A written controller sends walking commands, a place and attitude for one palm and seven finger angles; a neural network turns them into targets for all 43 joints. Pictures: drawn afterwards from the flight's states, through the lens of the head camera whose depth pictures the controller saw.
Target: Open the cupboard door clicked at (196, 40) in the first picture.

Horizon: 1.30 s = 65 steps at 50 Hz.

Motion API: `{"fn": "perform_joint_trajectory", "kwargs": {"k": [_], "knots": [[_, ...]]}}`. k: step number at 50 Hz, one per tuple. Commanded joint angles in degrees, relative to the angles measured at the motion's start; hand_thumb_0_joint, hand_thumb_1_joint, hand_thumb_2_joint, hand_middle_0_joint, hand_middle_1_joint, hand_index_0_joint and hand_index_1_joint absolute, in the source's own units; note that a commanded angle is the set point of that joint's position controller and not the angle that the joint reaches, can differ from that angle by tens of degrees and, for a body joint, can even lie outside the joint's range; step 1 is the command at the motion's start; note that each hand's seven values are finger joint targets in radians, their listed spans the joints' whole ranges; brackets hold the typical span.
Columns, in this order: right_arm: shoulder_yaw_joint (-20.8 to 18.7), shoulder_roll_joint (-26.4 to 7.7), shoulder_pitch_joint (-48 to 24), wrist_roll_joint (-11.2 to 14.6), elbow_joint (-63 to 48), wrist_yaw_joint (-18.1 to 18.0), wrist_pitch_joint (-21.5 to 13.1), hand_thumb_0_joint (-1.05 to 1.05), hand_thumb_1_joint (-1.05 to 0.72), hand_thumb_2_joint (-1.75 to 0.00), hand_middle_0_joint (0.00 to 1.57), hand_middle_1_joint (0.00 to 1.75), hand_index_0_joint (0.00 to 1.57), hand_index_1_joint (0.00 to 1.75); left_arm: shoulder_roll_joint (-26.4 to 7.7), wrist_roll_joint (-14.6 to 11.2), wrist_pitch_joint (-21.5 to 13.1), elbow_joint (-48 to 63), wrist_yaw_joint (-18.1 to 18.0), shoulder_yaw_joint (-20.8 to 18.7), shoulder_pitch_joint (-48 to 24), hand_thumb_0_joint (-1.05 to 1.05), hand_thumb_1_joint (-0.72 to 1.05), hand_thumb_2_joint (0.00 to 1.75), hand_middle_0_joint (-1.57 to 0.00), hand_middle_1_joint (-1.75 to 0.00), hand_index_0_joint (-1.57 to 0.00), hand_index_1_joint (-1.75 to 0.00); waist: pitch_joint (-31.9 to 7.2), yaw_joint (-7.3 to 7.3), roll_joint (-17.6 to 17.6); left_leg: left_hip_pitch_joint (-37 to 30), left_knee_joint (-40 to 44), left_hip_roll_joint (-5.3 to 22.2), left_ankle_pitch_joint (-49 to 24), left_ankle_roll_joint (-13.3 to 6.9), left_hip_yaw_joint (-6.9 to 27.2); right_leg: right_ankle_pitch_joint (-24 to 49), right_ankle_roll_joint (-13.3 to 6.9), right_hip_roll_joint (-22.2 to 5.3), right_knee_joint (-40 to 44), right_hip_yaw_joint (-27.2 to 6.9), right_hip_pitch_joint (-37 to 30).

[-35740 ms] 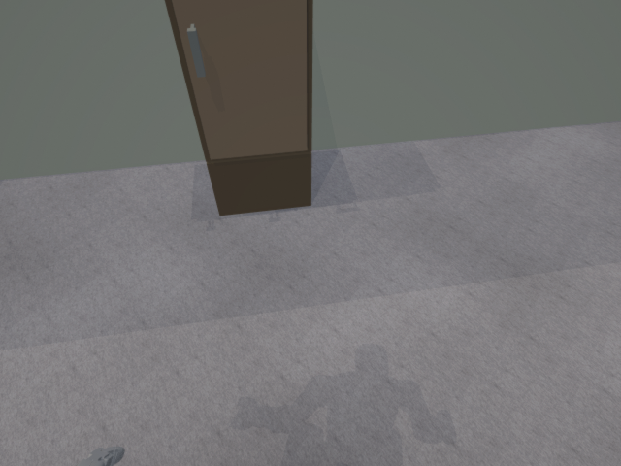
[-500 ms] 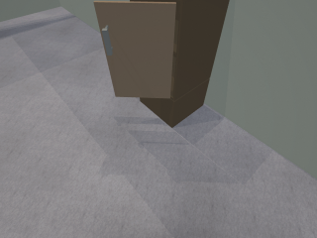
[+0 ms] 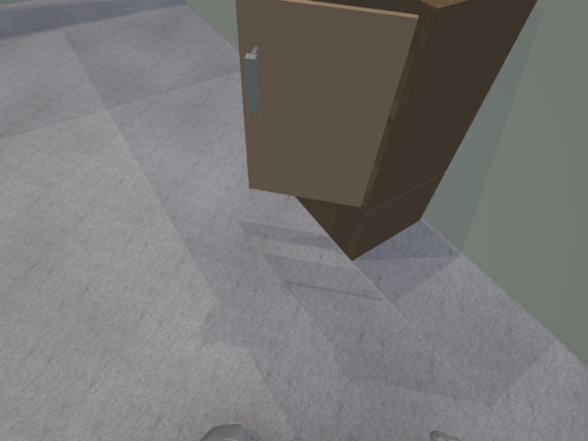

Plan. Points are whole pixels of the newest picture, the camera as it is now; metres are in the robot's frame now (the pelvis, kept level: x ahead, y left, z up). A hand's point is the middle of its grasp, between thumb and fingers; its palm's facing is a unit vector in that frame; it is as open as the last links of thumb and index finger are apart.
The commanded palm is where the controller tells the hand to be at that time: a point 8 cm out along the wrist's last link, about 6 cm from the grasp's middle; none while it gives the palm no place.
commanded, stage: take the last steps up to it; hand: left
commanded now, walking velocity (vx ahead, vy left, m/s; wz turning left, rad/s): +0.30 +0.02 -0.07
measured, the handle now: (254, 78) +0.86 +0.19 +0.00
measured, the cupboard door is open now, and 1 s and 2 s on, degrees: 46 46 46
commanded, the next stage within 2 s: come to a stop and stand still in 0.54 s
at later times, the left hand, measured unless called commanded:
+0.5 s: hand (206, 380) +0.22 +0.16 -0.14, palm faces +0.02 -0.97 -0.22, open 7.3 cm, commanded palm none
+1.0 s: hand (196, 334) +0.30 +0.20 -0.17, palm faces -0.01 -0.98 -0.21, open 7.4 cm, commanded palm none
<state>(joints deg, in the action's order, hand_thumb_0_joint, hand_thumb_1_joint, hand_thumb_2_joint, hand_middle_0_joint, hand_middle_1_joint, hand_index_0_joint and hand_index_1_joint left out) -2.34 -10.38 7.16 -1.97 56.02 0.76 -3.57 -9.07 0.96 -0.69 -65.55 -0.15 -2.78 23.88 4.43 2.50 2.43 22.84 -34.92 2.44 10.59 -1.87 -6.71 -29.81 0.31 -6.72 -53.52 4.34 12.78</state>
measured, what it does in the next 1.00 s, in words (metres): walks ahead: right foot, then left foot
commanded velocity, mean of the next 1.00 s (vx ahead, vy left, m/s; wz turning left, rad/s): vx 0.07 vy -0.03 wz -0.01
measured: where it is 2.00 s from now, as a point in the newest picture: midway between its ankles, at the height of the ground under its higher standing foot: (297, 432)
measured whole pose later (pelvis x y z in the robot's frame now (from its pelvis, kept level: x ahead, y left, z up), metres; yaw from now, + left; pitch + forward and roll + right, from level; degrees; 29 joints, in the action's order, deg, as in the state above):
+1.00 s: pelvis +0.25 +0.01 +0.01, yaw -4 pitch +0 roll -1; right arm -1.6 -8.6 5.0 -1.7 57.5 -2.2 1.2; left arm -11.4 1.0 3.6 -57.5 -1.0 -3.8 12.5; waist 4.9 0.8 0.4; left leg 22.3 -29.5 4.4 7.5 -1.3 -6.1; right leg -29.4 1.1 -1.5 -53.2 2.7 23.4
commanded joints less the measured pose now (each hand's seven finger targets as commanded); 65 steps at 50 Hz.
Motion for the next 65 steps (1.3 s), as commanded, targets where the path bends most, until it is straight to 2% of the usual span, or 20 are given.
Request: {"fn": "perform_joint_trajectory", "kwargs": {"k": [1,6,13,14,15,16,17,21,24,33,35,37,39,43,52,53,55,56,60,65], "knots": [[-1.63,-7.63,11.95,0.34,1.14,-1.99,0.1,0.0,-0.9,-0.9,0.2,0.3,0.2,0.3,-3.56,0.42,-2.04,7.93,0.62,-0.78,-6.97,0.0,0.9,0.9,-0.2,-0.3,-0.2,-0.3,-2.69,-4.88,-11.96,-13.67,23.02,17.84,9.42,-8.19,19.66,6.66,-1.56,-1.38,-17.84,-3.59,23.04],[-1.64,-5.79,9.38,0.17,1.17,-1.88,-0.57,0.0,-0.9,-0.9,0.2,0.3,0.2,0.3,-1.02,0.63,-0.52,8.02,1.19,-0.69,-5.49,0.0,0.9,0.9,-0.2,-0.3,-0.2,-0.3,-2.38,-1.66,-8.31,-7.27,25.57,13.92,5.34,-7.45,8.8,11.76,-0.61,-1.05,0.38,-0.76,13.48],[-1.8,-7.29,8.03,0.27,1.76,-1.08,0.76,0.0,-0.9,-0.9,0.2,0.3,0.2,0.3,-4.7,0.81,-1.01,9.41,1.53,-1.64,-5.49,0.0,0.9,0.9,-0.2,-0.3,-0.2,-0.3,-1.2,1.08,-3.76,-2.59,17.8,10.17,16.34,-4.95,6.78,15.58,-0.64,3.2,21.03,1.99,-3.56],[-1.55,-6.23,7.3,0.48,1.81,-0.97,0.79,0.0,-0.9,-0.9,0.2,0.3,0.2,0.3,-6.57,0.91,-1.41,8.23,1.27,-2.16,-1.56,0.0,0.9,0.9,-0.2,-0.3,-0.2,-0.3,-1.75,3.04,0.2,1.05,9.87,6.12,17.57,-2.63,3.72,11.85,-1.6,1.45,26.48,-1.7,-9.71],[-0.94,-3.4,7.41,1.02,0.77,-0.51,0.73,0.0,-0.9,-0.9,0.2,0.3,0.2,0.3,-11.3,1.19,-2.13,7.16,0.87,-2.89,2.85,0.0,0.9,0.9,-0.2,-0.3,-0.2,-0.3,-2.17,4.66,11.29,10.25,-5.65,-0.96,19.28,0.46,-2.19,4.76,-5.87,-9.31,35.46,-18.22,-16.08],[-0.8,-3.58,5.36,0.81,-1.38,-0.05,0.79,0.0,-0.9,-0.9,0.2,0.3,0.2,0.3,-14.82,0.53,-2.08,6.88,0.46,-3.32,6.06,0.0,0.9,0.9,-0.2,-0.3,-0.2,-0.3,-2.64,5.73,15.78,16.13,-19.18,-2.44,25.93,1.2,-0.74,0.68,-11.74,-18.42,44.16,-32.28,-17.32],[-1.39,-5.78,3.63,0.59,-1.1,-0.21,0.8,0.0,-0.9,-0.9,0.2,0.3,0.2,0.3,-13.23,0.22,-2.85,7.05,-0.04,-2.9,4.4,0.0,0.9,0.9,-0.2,-0.3,-0.2,-0.3,-1.74,4.58,15.29,18.04,-26.83,-0.13,20.27,1.16,4.95,3.35,-12.94,-18.16,45.14,-34.8,-14.98],[-0.83,-2.64,6.13,0.5,2.14,-0.04,1.39,0.0,-0.9,-0.9,0.2,0.3,0.2,0.3,-6.41,-0.12,-4.15,8.57,-0.43,-0.95,-3.21,0.0,0.9,0.9,-0.2,-0.3,-0.2,-0.3,-3.01,-0.95,4.44,12.46,-24.13,3.56,6.62,3.5,5.82,34.79,-9.64,-11.31,40.93,-11.83,-10.43],[-0.51,-0.8,6.84,0.94,2.76,0.21,2.14,0.0,-0.9,-0.9,0.2,0.3,0.2,0.3,-6.41,-0.14,-4.67,6.79,-0.43,-0.63,-2.57,0.0,0.9,0.9,-0.2,-0.3,-0.2,-0.3,-3.59,-1.73,3.11,9.34,-16.64,2.65,3.88,4.48,3.27,45.26,-9.09,-9.01,40.16,-5.32,-10.18],[0.0,-1.52,5.85,0.8,2.84,-0.12,0.92,0.0,-0.9,-0.9,0.2,0.3,0.2,0.3,-7.16,0.01,-3.0,2.82,-0.9,-0.48,-2.89,0.0,0.9,0.9,-0.2,-0.3,-0.2,-0.3,-0.88,-3.23,4.85,-7.75,6.54,-0.79,-4.71,2.61,0.86,37.87,-5.94,-6.49,32.45,-2.32,-4.2],[-0.46,-7.56,14.31,0.32,5.12,-1.62,0.2,0.0,-0.9,-0.9,0.2,0.3,0.2,0.3,-3.08,-0.6,-2.05,2.69,-1.8,0.83,0.99,0.0,0.9,0.9,-0.2,-0.3,-0.2,-0.3,-9.31,-4.72,-9.15,-24.39,7.1,10.96,-35.39,-2.24,13.13,21.19,-0.75,0.86,18.53,1.62,3.84],[-0.51,-10.19,12.28,0.78,4.21,-3.03,1.84,0.0,-0.9,-0.9,0.2,0.3,0.2,0.3,-1.59,-0.7,-0.2,2.72,-2.52,1.54,4.11,0.0,0.9,0.9,-0.2,-0.3,-0.2,-0.3,-8.81,-3.28,-9.05,-18.31,11.38,19.11,-42.91,-8.54,17.92,-7.27,0.72,4.44,9.97,-0.54,2.61],[-0.58,-9.98,8.12,0.88,3.23,-4.18,2.89,0.0,-0.9,-0.9,0.2,0.3,0.2,0.3,-3.96,-0.42,1.9,2.84,-2.27,0.87,1.87,0.0,0.9,0.9,-0.2,-0.3,-0.2,-0.3,-8.17,-3.35,-16.74,-15.0,14.29,19.43,-39.92,-8.95,19.94,-6.48,1.01,3.64,1.3,-3.23,5.81],[-1.92,-10.76,5.1,0.69,1.15,-4.66,4.08,0.0,-0.9,-0.9,0.2,0.3,0.2,0.3,-5.02,-0.13,3.4,6.56,-1.27,-0.62,-2.62,0.0,0.9,0.9,-0.2,-0.3,-0.2,-0.3,-8.91,-3.33,-6.32,-12.18,14.01,20.32,-28.67,-11.02,17.61,-3.13,0.75,3.65,-4.6,-4.68,10.4],[-3.23,-10.64,1.32,0.03,-1.05,-2.67,5.36,0.0,-0.9,-0.9,0.2,0.3,0.2,0.3,-3.68,0.36,3.37,8.6,-0.43,-1.37,0.3,0.0,0.9,0.9,-0.2,-0.3,-0.2,-0.3,-7.44,-0.35,-10.2,3.52,19.08,12.09,17.36,-3.42,11.93,10.33,-0.61,6.41,19.83,1.81,-6.5],[-2.81,-8.4,1.49,0.23,-0.98,-2.32,5.41,0.0,-0.9,-0.9,0.2,0.3,0.2,0.3,-4.97,0.55,2.81,8.15,-0.67,-1.39,1.98,0.0,0.9,0.9,-0.2,-0.3,-0.2,-0.3,-5.56,0.68,-5.99,6.51,15.63,8.26,19.79,-1.44,9.77,10.65,-1.13,5.28,26.78,-0.25,-9.53],[-1.45,-2.46,1.36,1.13,-2.99,-0.96,6.18,0.0,-0.9,-0.9,0.2,0.3,0.2,0.3,-12.33,0.94,1.91,10.72,-1.23,-1.55,-4.01,0.0,0.9,0.9,-0.2,-0.3,-0.2,-0.3,-0.59,-0.75,12.31,5.0,-1.57,-1.31,17.4,3.74,2.69,-15.87,-7.73,-13.07,48.09,-23.4,5.55],[-1.58,-3.86,1.0,0.78,-2.9,-0.51,6.24,0.0,-0.9,-0.9,0.2,0.3,0.2,0.3,-13.26,0.82,1.42,12.53,-1.34,-1.3,-9.2,0.0,0.9,0.9,-0.2,-0.3,-0.2,-0.3,-0.11,-1.21,8.94,-0.16,-8.45,-1.06,15.55,3.08,4.93,-16.27,-9.13,-14.46,49.53,-24.84,13.49],[-1.21,-3.64,7.08,0.84,0.78,-0.36,5.28,0.0,-0.9,-0.9,0.2,0.3,0.2,0.3,-10.62,0.42,0.1,12.01,-1.14,-0.53,-13.26,0.0,0.9,0.9,-0.2,-0.3,-0.2,-0.3,0.61,-3.07,7.48,-1.9,-8.22,-1.17,9.59,3.05,5.21,8.95,-7.21,-7.79,41.66,-13.8,6.35],[-0.38,-4.37,9.51,1.35,2.13,-1.53,3.88,0.0,-0.9,-0.9,0.2,0.3,0.2,0.3,-11.3,-0.28,-0.31,8.68,-1.52,-0.98,-9.13,0.0,0.9,0.9,-0.2,-0.3,-0.2,-0.3,-4.42,-1.91,4.89,-8.54,11.18,-1.29,1.0,3.29,5.54,37.62,-6.38,-7.85,30.51,-11.61,-5.02]]}}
